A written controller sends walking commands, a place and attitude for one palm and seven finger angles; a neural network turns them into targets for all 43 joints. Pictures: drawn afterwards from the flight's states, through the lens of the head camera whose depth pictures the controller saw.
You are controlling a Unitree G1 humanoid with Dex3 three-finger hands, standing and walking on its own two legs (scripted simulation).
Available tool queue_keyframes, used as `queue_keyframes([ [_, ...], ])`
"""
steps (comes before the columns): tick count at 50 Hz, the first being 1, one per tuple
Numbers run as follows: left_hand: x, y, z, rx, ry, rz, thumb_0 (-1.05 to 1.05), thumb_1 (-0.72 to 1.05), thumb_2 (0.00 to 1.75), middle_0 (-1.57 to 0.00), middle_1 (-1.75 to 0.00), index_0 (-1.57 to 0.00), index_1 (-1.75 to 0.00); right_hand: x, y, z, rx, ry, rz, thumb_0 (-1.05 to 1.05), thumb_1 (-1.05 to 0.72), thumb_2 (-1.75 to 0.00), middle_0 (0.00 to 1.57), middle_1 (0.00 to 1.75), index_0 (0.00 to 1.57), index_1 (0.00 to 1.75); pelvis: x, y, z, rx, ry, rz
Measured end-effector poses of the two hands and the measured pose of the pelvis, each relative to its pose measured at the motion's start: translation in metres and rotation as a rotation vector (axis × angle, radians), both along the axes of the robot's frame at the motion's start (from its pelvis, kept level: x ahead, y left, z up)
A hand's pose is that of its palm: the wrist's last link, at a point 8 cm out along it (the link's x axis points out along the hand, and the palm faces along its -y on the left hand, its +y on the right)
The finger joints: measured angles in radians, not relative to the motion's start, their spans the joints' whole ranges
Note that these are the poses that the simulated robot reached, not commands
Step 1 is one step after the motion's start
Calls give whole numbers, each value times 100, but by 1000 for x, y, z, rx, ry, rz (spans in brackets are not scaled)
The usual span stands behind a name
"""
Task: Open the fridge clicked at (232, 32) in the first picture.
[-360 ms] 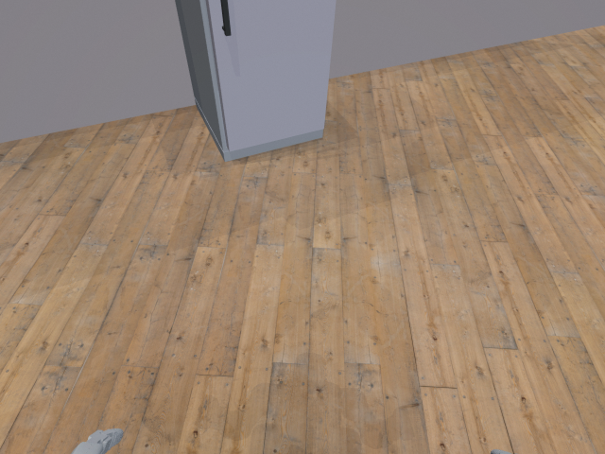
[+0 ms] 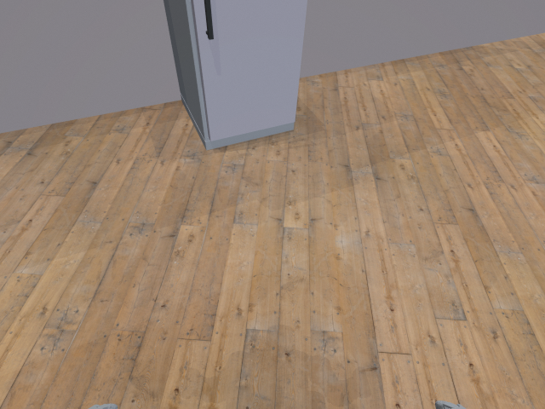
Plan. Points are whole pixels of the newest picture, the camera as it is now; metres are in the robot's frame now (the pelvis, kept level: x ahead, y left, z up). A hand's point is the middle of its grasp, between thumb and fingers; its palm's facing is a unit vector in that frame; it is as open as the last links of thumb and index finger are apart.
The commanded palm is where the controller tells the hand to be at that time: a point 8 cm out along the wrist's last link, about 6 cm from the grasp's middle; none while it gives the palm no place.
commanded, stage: stand and wait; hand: left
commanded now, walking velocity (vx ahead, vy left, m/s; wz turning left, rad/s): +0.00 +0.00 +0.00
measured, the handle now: out of the picture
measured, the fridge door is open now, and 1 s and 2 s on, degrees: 0 0 0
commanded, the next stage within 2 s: look at it before walking up in 0.66 s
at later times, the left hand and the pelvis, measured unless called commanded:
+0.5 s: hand out of the picture +0.05 +0.23 -0.15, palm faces -0.03 -0.94 -0.33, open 7.4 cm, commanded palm none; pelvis -0.02 -0.01 +0.00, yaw +0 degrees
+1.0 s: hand out of the picture +0.06 +0.22 -0.15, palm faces -0.04 -0.94 -0.33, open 7.4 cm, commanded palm none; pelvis -0.02 -0.02 +0.01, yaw +0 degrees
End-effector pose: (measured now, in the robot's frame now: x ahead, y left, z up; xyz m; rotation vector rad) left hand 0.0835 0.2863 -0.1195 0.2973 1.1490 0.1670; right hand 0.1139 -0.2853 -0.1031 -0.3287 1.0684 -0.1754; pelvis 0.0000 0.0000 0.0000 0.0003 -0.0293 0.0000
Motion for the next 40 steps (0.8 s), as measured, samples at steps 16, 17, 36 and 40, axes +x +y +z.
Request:
queue_keyframes([
  [16,-37,-1,2,20,75,19,1,90,90,-20,-30,-20,-30,-57,-20,-8,-5,120,-51,1,-90,-90,21,30,20,30,-16,-9,4,1,-13,0],
  [17,-38,-1,2,21,74,18,1,90,90,-20,-30,-20,-30,-59,-20,-9,-4,123,-52,1,-90,-90,21,30,20,30,-17,-9,4,2,-13,0],
  [36,-37,-15,3,12,66,2,1,90,90,-20,-30,-20,-30,-74,-26,-12,11,149,-63,1,-90,-90,21,30,20,30,-24,-18,5,3,-4,-3],
  [40,-36,-16,3,11,67,2,1,90,90,-20,-30,-20,-30,-73,-27,-11,9,148,-64,1,-90,-90,21,30,20,30,-23,-19,5,2,-4,-4],
])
